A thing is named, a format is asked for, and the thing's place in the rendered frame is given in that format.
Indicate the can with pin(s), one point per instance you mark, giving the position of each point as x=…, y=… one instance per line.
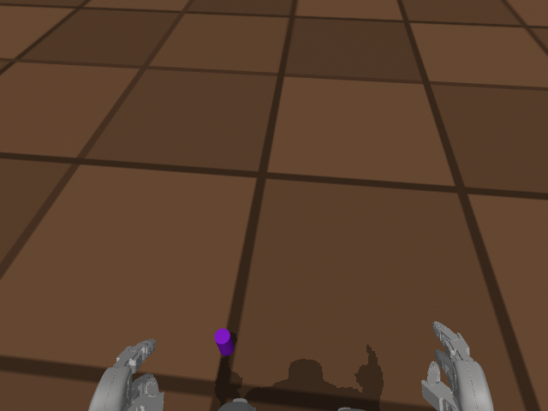
x=224, y=342

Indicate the left robot hand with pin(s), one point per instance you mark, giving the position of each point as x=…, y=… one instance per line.
x=115, y=390

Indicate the right robot hand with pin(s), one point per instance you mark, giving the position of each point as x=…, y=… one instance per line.
x=465, y=376

